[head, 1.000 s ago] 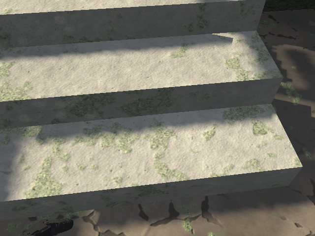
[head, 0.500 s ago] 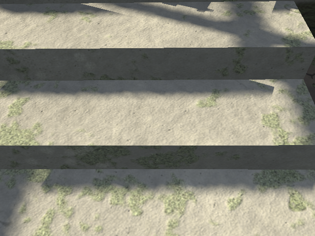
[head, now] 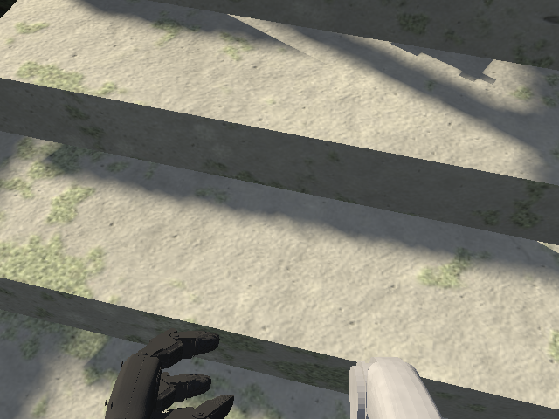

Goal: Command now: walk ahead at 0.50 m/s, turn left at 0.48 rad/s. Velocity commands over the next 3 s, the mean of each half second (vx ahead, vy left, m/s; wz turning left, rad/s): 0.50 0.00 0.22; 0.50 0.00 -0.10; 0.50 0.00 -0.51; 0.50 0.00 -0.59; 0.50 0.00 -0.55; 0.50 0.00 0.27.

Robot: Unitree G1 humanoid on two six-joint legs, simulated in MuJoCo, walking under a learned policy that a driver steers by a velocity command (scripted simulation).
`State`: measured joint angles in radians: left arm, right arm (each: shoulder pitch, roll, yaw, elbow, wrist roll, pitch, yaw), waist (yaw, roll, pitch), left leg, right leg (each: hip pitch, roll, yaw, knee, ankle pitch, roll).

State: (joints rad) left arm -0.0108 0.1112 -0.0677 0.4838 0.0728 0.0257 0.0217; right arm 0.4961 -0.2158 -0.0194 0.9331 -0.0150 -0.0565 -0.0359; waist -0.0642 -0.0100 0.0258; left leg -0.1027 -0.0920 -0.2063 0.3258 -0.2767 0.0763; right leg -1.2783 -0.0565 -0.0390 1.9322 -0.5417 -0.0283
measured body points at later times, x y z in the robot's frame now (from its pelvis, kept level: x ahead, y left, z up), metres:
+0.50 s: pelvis +0.29 -0.05 +0.16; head +0.29 -0.06 +0.61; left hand +0.17 +0.12 +0.01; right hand +0.50 -0.22 +0.05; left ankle +0.38 +0.11 -0.27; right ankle +0.19 -0.13 -0.57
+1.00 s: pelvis +0.61 +0.02 +0.32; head +0.61 +0.01 +0.77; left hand +0.76 +0.25 +0.20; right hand +0.58 -0.18 +0.15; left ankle +0.62 +0.08 -0.40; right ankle +0.66 -0.13 -0.11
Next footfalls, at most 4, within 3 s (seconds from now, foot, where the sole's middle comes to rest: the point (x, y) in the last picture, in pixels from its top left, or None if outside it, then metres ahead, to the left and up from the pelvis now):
0.10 right None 0.23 -0.13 -0.61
0.70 left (224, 256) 0.66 0.08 -0.44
1.28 right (318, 96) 0.94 -0.12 -0.27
1.76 left None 1.32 0.04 -0.10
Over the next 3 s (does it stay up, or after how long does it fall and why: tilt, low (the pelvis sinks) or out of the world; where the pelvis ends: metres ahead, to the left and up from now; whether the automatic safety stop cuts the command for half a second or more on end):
stays up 1.64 -0.41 0.77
